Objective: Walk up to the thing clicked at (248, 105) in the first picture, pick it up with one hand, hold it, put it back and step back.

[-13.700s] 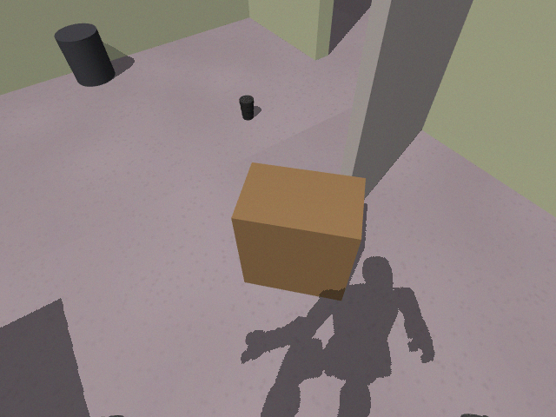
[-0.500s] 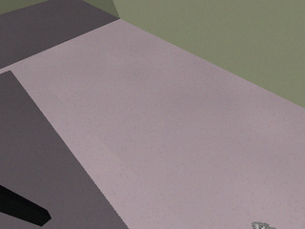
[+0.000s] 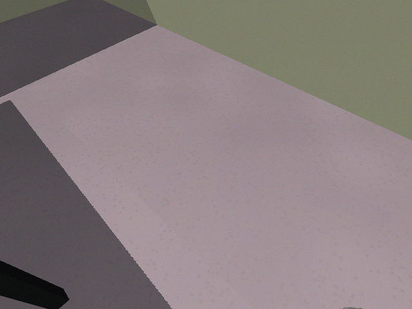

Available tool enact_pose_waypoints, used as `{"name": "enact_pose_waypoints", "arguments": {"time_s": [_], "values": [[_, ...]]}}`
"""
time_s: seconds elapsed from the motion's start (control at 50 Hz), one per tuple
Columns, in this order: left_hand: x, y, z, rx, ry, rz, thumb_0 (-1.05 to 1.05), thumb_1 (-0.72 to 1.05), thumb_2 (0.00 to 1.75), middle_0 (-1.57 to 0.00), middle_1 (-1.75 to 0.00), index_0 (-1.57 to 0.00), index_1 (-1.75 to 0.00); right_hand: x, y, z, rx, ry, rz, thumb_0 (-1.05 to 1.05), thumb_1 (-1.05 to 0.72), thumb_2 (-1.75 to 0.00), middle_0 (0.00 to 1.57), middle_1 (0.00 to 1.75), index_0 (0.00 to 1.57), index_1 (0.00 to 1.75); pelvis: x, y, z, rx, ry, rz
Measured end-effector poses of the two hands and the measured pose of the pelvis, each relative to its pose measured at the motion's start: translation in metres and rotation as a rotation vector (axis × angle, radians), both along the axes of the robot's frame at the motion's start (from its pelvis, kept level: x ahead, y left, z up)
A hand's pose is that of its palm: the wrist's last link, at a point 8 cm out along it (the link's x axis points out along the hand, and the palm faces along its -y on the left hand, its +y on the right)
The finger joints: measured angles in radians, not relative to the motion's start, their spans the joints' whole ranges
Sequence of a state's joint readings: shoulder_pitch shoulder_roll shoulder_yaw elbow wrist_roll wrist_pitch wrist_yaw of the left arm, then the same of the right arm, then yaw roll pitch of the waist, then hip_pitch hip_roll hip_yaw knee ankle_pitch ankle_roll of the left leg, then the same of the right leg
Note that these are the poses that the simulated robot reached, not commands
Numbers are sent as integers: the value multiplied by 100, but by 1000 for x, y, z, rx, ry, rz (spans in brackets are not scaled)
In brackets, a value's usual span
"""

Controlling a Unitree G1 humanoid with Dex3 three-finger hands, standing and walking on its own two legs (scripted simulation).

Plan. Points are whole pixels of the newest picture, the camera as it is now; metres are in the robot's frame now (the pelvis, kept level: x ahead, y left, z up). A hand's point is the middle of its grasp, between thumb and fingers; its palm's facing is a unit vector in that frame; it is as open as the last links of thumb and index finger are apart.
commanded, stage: stand
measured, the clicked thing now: out of the picture -0.32 -1.17 -0.72
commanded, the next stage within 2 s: walk up in 1.86 s
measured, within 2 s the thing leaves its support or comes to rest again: neither
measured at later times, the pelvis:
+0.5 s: pelvis +0.01 +0.00 +0.00, yaw +0 degrees
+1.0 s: pelvis +0.02 +0.00 +0.00, yaw +0 degrees
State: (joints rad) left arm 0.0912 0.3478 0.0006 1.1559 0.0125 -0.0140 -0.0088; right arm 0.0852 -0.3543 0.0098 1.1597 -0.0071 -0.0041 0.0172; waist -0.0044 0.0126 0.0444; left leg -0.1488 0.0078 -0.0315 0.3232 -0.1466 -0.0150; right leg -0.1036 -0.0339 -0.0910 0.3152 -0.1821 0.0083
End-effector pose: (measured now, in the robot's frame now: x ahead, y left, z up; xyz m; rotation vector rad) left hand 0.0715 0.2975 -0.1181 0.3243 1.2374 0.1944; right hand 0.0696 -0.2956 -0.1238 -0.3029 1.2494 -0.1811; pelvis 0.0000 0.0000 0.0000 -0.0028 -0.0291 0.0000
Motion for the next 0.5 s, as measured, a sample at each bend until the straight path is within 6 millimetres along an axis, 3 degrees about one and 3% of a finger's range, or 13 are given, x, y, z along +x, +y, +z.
{"name": "enact_pose_waypoints", "arguments": {"time_s": [0.5], "values": [[18, -7, 0, -10, -10, 5, 0, 90, 90, -20, -30, -20, -30, 19, -6, 3, -14, -15, 9, 0, -90, -90, 20, 30, 20, 30, 14, -4, 1, 1, 3, -6]]}}
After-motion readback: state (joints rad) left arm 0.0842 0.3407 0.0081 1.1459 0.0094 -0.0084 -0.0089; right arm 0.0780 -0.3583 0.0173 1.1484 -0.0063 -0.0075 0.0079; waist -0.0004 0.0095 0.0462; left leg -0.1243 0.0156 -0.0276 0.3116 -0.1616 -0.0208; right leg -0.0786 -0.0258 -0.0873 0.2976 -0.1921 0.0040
